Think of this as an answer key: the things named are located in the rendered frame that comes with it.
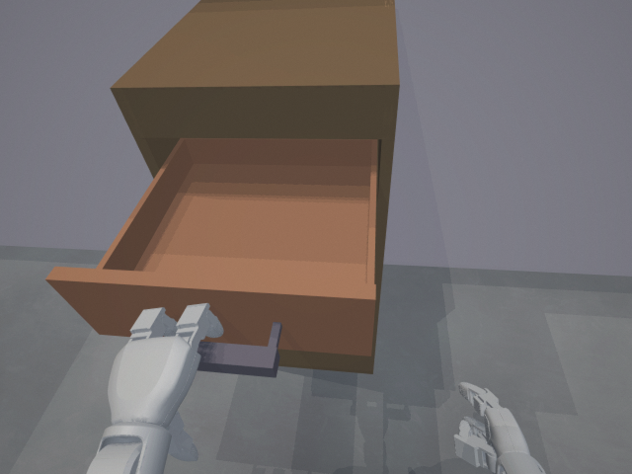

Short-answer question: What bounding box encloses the robot left hand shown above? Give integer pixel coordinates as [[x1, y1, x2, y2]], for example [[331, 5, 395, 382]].
[[108, 303, 224, 461]]

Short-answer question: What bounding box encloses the right robot forearm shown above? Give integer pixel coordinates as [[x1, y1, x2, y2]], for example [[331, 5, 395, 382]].
[[496, 452, 546, 474]]

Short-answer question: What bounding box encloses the cabinet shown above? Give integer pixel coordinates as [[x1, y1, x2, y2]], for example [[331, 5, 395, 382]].
[[110, 0, 400, 374]]

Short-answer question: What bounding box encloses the left robot forearm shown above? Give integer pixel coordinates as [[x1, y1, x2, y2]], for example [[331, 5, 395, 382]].
[[86, 422, 172, 474]]

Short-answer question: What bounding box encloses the robot right hand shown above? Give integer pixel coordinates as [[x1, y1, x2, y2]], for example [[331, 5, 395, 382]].
[[454, 382, 530, 474]]

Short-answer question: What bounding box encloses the handle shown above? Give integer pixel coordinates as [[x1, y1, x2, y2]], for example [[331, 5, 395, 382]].
[[197, 322, 282, 378]]

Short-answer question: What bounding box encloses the drawer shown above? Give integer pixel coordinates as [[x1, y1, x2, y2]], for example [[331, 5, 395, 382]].
[[45, 138, 377, 356]]

